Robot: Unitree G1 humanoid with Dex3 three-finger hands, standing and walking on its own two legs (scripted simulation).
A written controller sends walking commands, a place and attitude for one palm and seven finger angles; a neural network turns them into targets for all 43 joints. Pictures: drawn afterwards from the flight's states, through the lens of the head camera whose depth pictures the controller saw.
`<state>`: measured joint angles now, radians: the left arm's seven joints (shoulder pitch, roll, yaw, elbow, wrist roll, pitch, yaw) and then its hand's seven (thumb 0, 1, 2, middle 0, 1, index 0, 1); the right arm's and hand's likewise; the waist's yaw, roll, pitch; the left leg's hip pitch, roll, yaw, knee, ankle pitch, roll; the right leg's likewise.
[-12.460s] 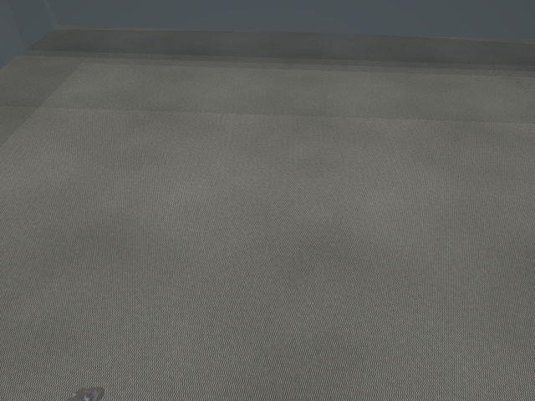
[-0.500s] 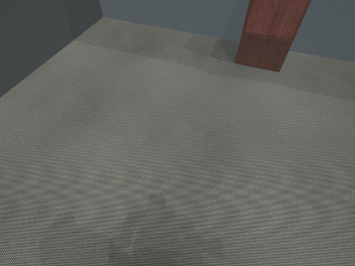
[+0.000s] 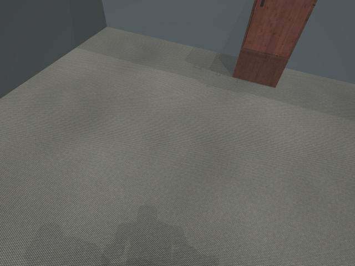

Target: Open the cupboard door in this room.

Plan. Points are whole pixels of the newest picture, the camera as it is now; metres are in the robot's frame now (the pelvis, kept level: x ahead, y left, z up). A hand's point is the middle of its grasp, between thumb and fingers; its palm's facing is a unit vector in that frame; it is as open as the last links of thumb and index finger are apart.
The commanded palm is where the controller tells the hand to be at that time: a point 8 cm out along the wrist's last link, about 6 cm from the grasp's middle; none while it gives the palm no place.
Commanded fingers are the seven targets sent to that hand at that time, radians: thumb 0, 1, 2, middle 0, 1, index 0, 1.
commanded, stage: turn or walk to find it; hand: left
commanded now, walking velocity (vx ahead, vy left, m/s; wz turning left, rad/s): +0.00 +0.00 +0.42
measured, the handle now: out of the picture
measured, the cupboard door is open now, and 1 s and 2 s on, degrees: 0 0 0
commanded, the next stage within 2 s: stand and wait in 0.16 s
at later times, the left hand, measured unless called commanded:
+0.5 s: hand out of the picture -0.04 +0.24 -0.18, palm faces +0.15 -0.96 -0.22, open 7.4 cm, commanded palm none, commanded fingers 0.00 0.90 0.90 -0.20 -0.30 -0.20 -0.30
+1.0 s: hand out of the picture -0.02 +0.23 -0.18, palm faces +0.22 -0.95 -0.22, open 7.4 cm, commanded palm none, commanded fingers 0.00 0.90 0.90 -0.20 -0.30 -0.20 -0.30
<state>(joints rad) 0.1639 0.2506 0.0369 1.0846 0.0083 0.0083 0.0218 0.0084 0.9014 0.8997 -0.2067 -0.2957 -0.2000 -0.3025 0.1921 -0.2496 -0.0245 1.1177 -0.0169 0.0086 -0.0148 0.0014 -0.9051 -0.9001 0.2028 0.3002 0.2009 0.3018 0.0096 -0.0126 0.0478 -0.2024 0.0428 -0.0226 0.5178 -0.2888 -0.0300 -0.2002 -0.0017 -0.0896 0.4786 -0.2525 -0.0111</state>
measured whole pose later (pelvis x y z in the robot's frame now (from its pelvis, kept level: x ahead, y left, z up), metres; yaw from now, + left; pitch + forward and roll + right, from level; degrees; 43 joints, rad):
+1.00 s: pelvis -0.03 +0.03 -0.01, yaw +12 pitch -1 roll -2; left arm 0.19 0.21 0.03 1.05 0.01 0.02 0.03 0.01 0.90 0.90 -0.20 -0.30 -0.20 -0.30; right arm 0.24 -0.23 -0.03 1.07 -0.02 0.04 0.00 0.00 -0.90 -0.90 0.20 0.30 0.20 0.30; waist -0.01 0.01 0.07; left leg -0.34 0.01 -0.01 0.63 -0.28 0.00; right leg -0.20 -0.05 -0.13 0.55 -0.32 0.03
